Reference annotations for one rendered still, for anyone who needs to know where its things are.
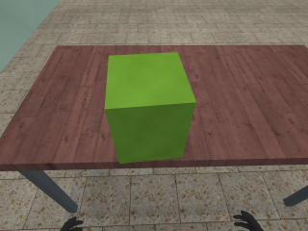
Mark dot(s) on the carton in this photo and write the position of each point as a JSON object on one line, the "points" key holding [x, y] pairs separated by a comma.
{"points": [[149, 105]]}

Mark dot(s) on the robot left hand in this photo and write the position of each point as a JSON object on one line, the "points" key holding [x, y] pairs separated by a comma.
{"points": [[71, 223]]}

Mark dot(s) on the robot right hand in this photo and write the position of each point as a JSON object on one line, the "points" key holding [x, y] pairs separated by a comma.
{"points": [[251, 225]]}

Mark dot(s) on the table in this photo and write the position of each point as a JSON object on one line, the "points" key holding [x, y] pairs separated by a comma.
{"points": [[251, 110]]}

